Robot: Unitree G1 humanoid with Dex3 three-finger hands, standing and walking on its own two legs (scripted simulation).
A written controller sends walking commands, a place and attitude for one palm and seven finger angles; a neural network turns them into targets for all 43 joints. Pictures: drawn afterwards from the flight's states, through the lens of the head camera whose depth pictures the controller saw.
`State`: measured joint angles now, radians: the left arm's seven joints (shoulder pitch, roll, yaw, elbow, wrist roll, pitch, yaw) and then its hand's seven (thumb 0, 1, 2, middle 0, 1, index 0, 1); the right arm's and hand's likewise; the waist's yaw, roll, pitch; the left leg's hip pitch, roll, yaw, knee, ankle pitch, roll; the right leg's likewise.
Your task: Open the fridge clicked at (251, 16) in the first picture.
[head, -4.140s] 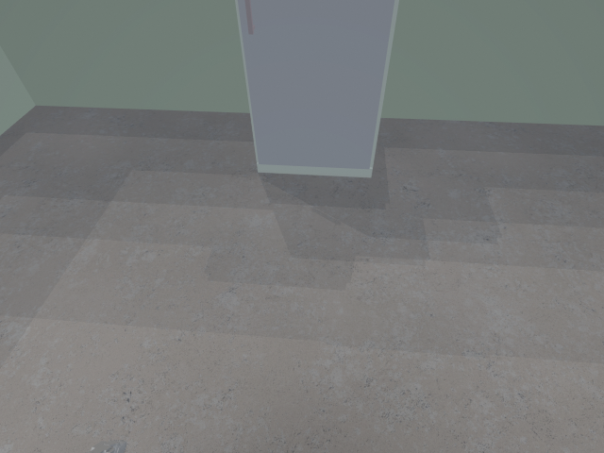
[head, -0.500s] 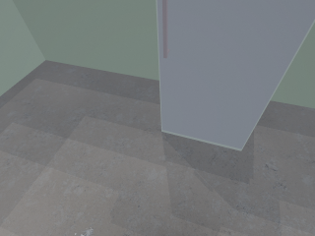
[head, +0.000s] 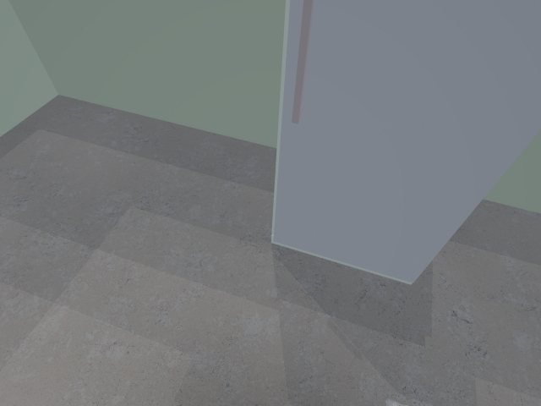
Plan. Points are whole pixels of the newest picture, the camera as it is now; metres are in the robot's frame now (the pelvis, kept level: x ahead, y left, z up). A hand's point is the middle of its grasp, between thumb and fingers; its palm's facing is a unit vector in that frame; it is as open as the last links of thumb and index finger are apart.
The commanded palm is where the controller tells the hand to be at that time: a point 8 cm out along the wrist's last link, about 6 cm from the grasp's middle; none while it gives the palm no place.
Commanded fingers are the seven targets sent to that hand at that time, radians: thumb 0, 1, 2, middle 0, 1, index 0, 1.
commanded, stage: turn to face it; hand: left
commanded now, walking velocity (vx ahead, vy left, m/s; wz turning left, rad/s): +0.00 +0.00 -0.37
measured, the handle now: (306, 41) +0.77 +0.01 +0.16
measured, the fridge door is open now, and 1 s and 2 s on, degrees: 0 0 0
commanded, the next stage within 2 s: take the last steps up to it in 0.34 s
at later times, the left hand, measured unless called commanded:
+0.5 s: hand out of the picture +0.11 +0.19 -0.17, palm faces -0.11 -0.97 -0.21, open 7.4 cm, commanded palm none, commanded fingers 0.00 0.90 0.90 -0.20 -0.30 -0.20 -0.30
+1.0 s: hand (204, 384) +0.17 +0.13 -0.16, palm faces -0.16 -0.96 -0.22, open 7.2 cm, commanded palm none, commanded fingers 0.00 0.90 0.90 -0.20 -0.30 -0.20 -0.30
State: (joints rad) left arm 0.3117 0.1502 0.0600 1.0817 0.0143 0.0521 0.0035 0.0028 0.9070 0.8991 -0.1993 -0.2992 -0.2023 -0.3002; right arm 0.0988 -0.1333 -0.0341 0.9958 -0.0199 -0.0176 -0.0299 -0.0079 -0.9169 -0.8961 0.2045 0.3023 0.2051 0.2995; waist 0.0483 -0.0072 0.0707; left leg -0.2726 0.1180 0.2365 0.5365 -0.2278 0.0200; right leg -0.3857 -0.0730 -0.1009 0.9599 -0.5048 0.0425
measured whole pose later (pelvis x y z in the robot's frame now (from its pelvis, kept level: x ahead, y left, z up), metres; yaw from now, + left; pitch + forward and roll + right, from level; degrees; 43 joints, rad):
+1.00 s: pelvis +0.08 -0.04 +0.00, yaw -13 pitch +0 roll +0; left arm 0.24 0.15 0.06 1.04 0.02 -0.05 0.02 -0.02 0.94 0.90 -0.20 -0.30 -0.21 -0.30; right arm 0.38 -0.16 -0.05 1.14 -0.03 0.01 0.00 0.01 -0.91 -0.90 0.20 0.30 0.20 0.30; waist -0.02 0.04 0.02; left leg -0.40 0.09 0.08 0.99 -0.40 0.00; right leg -0.17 -0.03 -0.13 0.47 -0.30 -0.02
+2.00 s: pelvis +0.26 -0.01 +0.00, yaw -12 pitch -1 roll +0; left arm 0.16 0.20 0.06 1.01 0.02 0.06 0.03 0.00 0.90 0.90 -0.20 -0.30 -0.20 -0.30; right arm 0.21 -0.16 -0.05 1.02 -0.02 0.01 -0.03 0.00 -0.91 -0.90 0.20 0.30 0.20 0.30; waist 0.00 -0.04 0.07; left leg -0.25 0.03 0.06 0.58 -0.31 0.01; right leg -0.39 -0.07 -0.04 0.73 -0.38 0.03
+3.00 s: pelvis +0.25 -0.03 +0.00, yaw -13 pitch -2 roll +1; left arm 0.29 0.16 0.00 1.10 0.01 -0.02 0.03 0.00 0.90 0.90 -0.20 -0.30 -0.20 -0.30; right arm 0.29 -0.16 0.00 1.12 -0.02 -0.02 -0.03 0.00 -0.91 -0.90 0.20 0.30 0.20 0.30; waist 0.00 0.01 0.03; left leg -0.19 0.06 0.05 0.46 -0.24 -0.04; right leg -0.17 -0.02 -0.04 0.50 -0.30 -0.01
